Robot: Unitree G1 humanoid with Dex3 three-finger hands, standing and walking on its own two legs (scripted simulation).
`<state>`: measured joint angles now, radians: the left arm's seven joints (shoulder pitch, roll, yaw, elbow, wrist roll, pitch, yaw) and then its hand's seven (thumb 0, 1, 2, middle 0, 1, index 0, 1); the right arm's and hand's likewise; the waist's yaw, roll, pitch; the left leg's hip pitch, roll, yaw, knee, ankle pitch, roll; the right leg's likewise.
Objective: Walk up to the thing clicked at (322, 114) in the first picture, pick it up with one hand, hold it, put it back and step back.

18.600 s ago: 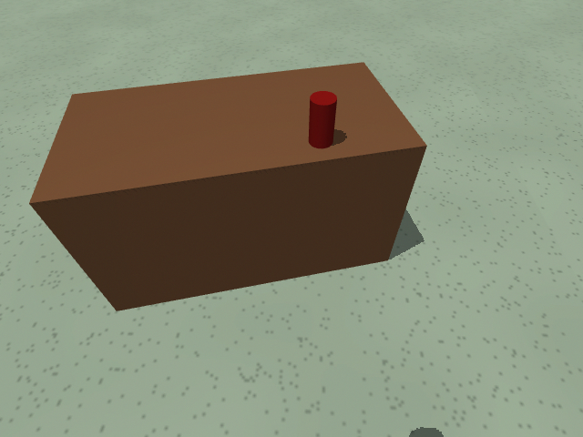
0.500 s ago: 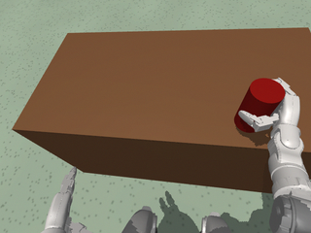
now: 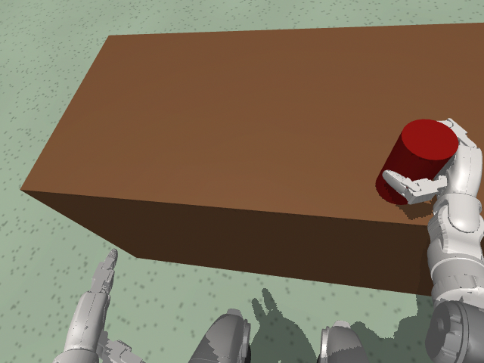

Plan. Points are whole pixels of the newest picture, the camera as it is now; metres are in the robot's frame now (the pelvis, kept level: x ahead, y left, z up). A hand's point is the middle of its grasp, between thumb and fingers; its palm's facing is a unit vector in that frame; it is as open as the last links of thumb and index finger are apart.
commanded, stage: lower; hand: right
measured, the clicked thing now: (410, 165) +0.46 -0.19 +0.00
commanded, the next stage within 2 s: loosen in 0.10 s
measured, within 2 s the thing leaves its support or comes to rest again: neither
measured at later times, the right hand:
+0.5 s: hand (418, 161) +0.46 -0.20 +0.01, palm faces +0.19 +0.98 +0.01, open 10.8 cm
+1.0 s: hand (429, 153) +0.47 -0.21 +0.02, palm faces +0.21 +0.98 +0.00, open 16.8 cm
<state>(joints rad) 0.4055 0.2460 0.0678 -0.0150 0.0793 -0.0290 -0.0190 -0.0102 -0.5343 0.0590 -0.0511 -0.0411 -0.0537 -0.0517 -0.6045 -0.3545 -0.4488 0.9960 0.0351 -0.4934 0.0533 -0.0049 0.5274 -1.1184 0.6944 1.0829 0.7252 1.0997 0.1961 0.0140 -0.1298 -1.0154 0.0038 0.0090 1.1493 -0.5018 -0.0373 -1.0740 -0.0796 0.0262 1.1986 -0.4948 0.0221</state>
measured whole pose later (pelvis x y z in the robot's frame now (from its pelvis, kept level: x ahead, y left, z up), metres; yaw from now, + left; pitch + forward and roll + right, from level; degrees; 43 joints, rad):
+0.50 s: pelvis -0.01 -0.01 -0.01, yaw +0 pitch +22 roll +3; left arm 0.43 0.25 0.08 -0.08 0.08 -0.01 -0.04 -0.01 -0.50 0.04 -0.06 -0.05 -0.07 -0.05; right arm -0.65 -0.37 -0.45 1.01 0.02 -0.50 0.04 -0.01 0.49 -0.75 0.83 0.85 0.85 0.85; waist 0.21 0.01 -0.14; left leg -1.08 0.01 0.01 1.20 -0.51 -0.05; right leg -1.14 -0.08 0.03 1.25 -0.50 0.01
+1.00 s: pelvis +0.00 +0.00 +0.00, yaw +0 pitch +21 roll +3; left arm 0.43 0.25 0.08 -0.09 0.07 0.00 -0.03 -0.01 -0.51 0.04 -0.06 -0.05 -0.06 -0.05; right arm -0.61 -0.38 -0.48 0.94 0.02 -0.46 0.05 -0.01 0.59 -0.14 0.22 0.21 0.23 0.21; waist 0.20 0.01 -0.14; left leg -1.02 0.00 0.01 1.16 -0.51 -0.04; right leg -1.09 -0.08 0.03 1.22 -0.51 0.02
